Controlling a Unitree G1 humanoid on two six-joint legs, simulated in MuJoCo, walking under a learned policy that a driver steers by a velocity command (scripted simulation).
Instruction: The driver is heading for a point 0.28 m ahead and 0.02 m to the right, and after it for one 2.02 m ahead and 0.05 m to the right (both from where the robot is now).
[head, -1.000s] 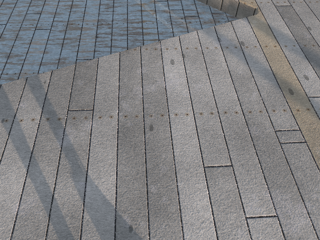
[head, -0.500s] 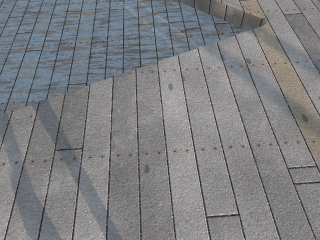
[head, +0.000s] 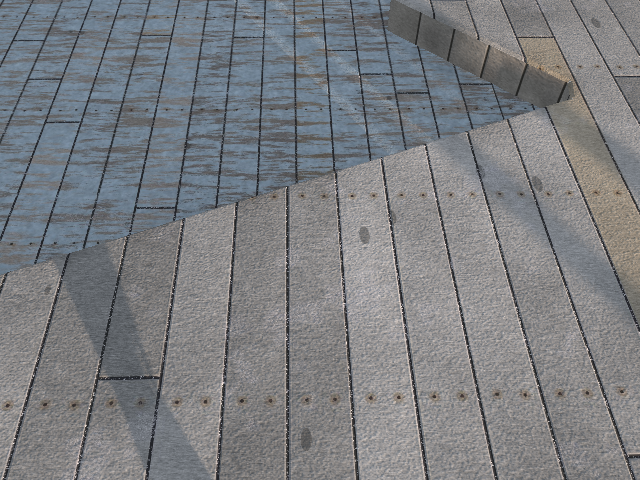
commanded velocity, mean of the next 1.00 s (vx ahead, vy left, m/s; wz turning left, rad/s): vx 0.15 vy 0.00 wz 0.00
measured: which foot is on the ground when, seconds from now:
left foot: down 0.00-0.40, up 0.42-0.66, down 0.68-1.00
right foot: up 0.00-0.36, down 0.38-1.00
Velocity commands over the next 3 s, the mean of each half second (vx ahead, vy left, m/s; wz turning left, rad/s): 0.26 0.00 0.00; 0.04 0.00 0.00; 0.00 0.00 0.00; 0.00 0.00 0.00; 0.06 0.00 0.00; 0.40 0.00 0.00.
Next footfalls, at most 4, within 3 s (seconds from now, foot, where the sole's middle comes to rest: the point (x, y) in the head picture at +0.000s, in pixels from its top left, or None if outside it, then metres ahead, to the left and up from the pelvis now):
0.38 right None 0.31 -0.09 -0.77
0.68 left None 0.22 0.11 -0.77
2.66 right None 0.42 -0.12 -0.77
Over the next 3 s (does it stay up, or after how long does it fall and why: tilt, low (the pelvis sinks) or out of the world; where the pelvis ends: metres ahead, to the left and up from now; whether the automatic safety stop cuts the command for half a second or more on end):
stays up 0.49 -0.05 0.01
